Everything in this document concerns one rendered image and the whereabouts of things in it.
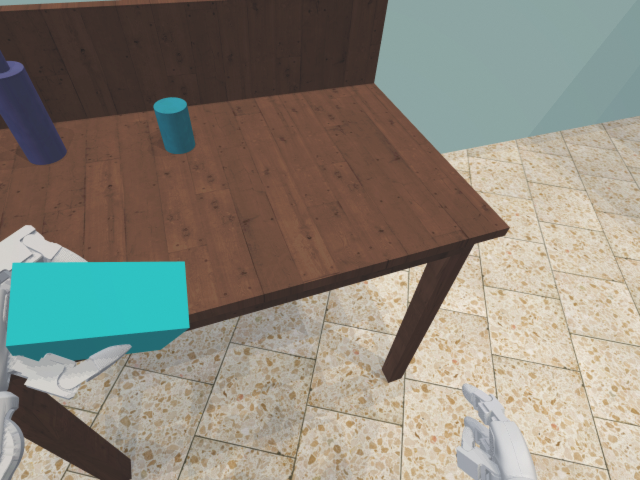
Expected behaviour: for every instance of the sponge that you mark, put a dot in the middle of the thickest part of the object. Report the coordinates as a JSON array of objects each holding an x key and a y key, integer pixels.
[{"x": 76, "y": 309}]

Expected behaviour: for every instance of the right robot hand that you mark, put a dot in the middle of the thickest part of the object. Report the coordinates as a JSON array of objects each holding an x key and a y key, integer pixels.
[{"x": 503, "y": 452}]

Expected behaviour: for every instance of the left robot hand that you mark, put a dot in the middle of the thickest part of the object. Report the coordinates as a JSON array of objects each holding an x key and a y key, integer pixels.
[{"x": 52, "y": 374}]

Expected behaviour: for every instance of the table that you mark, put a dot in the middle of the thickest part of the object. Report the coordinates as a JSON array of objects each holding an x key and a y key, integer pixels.
[{"x": 304, "y": 177}]

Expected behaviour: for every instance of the robot left forearm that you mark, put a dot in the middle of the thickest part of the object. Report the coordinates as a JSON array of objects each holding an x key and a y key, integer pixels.
[{"x": 11, "y": 437}]

